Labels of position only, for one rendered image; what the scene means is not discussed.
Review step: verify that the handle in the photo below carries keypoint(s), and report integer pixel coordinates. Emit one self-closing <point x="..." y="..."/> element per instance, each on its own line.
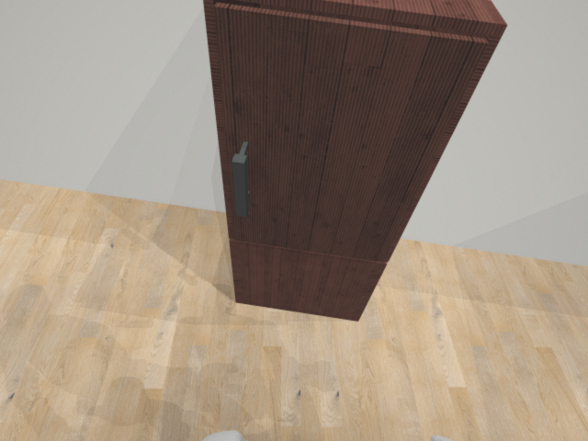
<point x="240" y="181"/>

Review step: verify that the cupboard door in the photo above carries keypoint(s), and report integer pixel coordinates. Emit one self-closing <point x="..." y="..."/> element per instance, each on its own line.
<point x="342" y="120"/>

